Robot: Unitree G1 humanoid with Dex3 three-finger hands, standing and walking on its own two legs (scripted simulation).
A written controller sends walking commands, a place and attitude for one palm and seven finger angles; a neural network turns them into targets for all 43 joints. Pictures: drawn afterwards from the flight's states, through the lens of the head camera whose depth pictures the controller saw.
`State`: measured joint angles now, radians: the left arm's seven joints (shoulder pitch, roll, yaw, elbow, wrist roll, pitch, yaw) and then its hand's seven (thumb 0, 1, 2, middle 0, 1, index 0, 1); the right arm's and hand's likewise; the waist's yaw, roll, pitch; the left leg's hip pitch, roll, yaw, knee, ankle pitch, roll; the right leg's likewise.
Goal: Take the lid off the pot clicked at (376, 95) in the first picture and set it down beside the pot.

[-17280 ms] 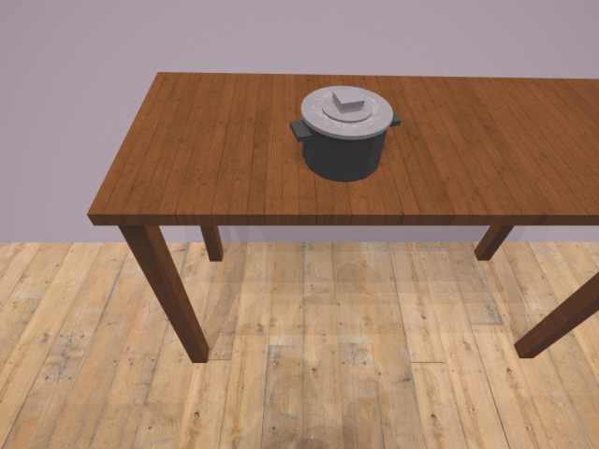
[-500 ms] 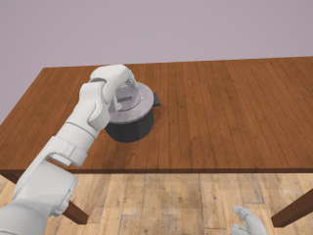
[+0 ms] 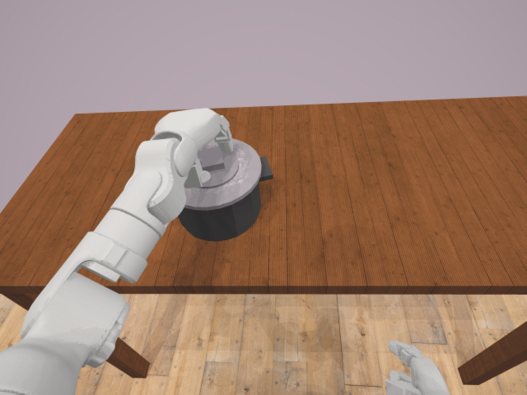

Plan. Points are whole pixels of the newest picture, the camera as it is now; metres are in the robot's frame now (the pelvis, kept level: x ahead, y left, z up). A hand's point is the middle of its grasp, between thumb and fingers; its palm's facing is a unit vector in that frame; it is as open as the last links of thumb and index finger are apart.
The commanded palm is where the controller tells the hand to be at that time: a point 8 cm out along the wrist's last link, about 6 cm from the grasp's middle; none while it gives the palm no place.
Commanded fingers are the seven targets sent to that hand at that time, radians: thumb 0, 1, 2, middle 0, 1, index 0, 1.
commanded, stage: close the fingers and squeeze the knob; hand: left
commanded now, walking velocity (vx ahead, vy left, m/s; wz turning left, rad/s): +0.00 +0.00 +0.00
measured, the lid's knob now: (209, 159) +0.45 +0.10 +0.13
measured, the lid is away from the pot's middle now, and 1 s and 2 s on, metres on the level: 0.00 0.01 0.02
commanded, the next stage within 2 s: lift the lid straight up in 0.54 s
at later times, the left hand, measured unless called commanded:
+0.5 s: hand (201, 161) +0.42 +0.11 +0.15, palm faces -0.24 -0.09 -0.97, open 7.3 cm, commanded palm +0.40 +0.12 +0.21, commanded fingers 0.00 0.39 1.28 -0.90 -0.77 -1.01 -0.80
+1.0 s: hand (202, 154) +0.42 +0.10 +0.17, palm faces -0.23 -0.07 -0.97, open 7.2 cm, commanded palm +0.40 +0.11 +0.24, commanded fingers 0.00 0.43 1.28 -0.91 -0.78 -1.04 -0.82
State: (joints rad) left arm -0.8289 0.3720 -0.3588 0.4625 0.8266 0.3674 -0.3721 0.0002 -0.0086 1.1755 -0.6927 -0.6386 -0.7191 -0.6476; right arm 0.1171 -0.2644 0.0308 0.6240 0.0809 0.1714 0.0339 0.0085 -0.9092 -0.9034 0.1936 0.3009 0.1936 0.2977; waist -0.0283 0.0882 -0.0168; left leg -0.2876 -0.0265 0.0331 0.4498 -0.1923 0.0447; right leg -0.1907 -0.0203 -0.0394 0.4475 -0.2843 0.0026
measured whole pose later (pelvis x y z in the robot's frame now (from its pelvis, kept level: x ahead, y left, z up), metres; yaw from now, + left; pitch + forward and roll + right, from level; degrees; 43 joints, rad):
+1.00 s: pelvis +0.00 +0.00 +0.00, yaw +0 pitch +1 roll +0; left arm -0.87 0.38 -0.39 0.44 0.81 0.38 -0.41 0.03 0.08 1.15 -0.72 -0.67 -0.86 -0.73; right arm 0.11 -0.26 0.03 0.64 0.07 0.15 0.03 0.01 -0.91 -0.90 0.19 0.30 0.19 0.30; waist -0.02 0.10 -0.01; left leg -0.27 -0.03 0.02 0.43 -0.18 0.04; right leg -0.17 -0.02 -0.05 0.44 -0.28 0.00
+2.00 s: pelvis -0.01 +0.00 +0.00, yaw +0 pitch +0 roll +0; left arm -1.05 0.44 -0.34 0.45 0.82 0.39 -0.49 0.03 0.07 1.15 -0.73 -0.67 -0.88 -0.74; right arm 0.12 -0.28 0.04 0.64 0.07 0.12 0.02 0.01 -0.91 -0.90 0.19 0.30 0.19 0.30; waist -0.02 0.10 0.00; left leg -0.25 -0.04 0.03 0.40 -0.16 0.05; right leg -0.16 -0.03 -0.04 0.42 -0.26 0.01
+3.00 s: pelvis -0.01 +0.00 +0.00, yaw +0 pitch +1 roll +0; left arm -1.13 0.49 -0.32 0.46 0.86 0.42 -0.53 0.03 0.07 1.15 -0.73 -0.67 -0.89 -0.75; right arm 0.12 -0.29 0.05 0.63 0.08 0.11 0.01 0.01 -0.91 -0.90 0.19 0.30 0.19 0.30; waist -0.01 0.10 -0.02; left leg -0.26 -0.04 0.03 0.39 -0.15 0.05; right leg -0.17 -0.03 -0.03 0.42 -0.26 0.01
